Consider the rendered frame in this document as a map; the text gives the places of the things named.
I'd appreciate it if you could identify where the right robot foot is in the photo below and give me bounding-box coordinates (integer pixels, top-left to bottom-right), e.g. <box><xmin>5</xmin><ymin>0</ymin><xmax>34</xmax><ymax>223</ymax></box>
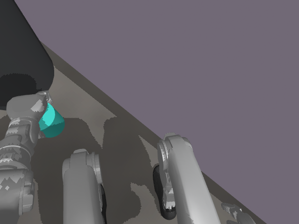
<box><xmin>153</xmin><ymin>165</ymin><xmax>177</xmax><ymax>220</ymax></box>

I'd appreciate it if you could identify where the left robot hand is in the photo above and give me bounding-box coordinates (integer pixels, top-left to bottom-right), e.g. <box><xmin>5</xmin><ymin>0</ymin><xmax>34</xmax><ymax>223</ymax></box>
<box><xmin>7</xmin><ymin>91</ymin><xmax>53</xmax><ymax>139</ymax></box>

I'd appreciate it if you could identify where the left robot arm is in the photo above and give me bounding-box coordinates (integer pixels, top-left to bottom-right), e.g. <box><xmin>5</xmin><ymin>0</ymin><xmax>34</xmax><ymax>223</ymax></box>
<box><xmin>0</xmin><ymin>117</ymin><xmax>39</xmax><ymax>224</ymax></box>

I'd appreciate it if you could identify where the right robot hand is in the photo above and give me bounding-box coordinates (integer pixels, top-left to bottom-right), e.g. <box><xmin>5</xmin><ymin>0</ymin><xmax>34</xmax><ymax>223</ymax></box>
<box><xmin>221</xmin><ymin>203</ymin><xmax>256</xmax><ymax>224</ymax></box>

